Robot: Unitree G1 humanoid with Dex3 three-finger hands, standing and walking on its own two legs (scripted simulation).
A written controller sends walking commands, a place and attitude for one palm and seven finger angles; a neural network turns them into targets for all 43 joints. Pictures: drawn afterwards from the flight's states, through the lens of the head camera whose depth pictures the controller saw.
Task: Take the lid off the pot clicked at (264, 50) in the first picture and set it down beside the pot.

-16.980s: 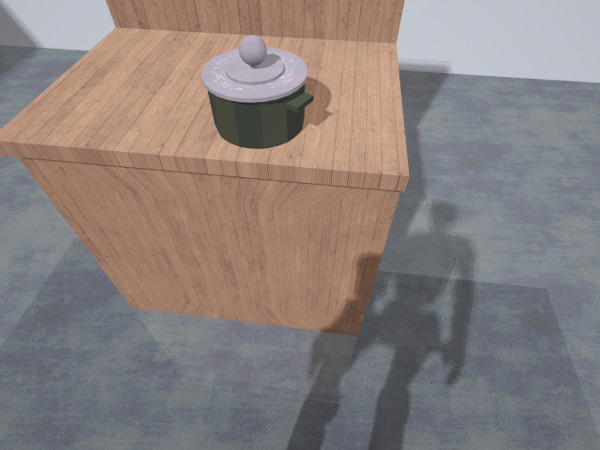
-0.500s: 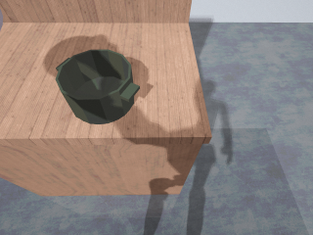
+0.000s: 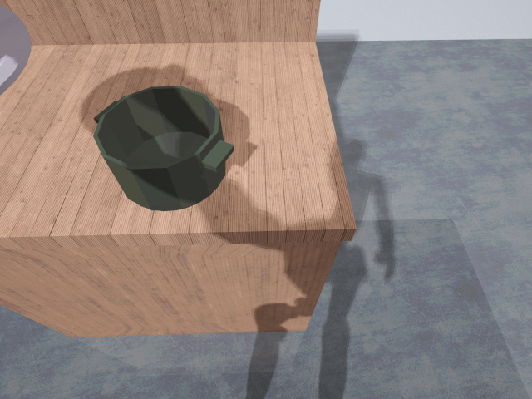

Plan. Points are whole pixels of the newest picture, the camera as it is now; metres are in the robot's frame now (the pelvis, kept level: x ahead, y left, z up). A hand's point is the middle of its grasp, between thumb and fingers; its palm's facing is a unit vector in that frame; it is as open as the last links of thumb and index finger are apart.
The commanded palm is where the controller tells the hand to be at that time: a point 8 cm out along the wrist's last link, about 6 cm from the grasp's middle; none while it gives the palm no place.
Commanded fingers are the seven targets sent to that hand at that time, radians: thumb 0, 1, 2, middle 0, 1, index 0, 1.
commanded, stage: lower the lid onto the table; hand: left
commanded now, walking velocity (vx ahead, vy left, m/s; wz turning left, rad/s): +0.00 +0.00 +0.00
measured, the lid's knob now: out of the picture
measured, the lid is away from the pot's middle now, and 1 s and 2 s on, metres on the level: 0.22 0.22 0.23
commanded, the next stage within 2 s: none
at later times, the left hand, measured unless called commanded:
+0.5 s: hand out of the picture +0.48 +0.33 +0.26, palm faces -0.24 -0.23 -0.94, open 5.5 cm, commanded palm +0.50 +0.34 +0.33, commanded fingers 0.00 0.66 1.02 -0.72 -1.02 -1.02 -1.13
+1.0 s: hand out of the picture +0.49 +0.34 +0.22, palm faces -0.29 -0.24 -0.92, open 5.4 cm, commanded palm +0.51 +0.35 +0.30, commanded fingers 0.00 0.66 1.02 -0.72 -1.02 -1.02 -1.13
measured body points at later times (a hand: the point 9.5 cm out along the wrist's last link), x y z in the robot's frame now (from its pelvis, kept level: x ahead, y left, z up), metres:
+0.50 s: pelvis +0.01 +0.00 +0.00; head +0.08 +0.00 +0.44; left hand +0.49 +0.34 +0.31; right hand +0.03 -0.28 -0.13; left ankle +0.02 +0.10 -0.74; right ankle -0.06 -0.14 -0.74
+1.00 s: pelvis +0.01 +0.00 -0.01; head +0.09 +0.00 +0.44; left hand +0.50 +0.35 +0.27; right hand +0.02 -0.28 -0.13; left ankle +0.02 +0.10 -0.74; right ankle -0.06 -0.14 -0.74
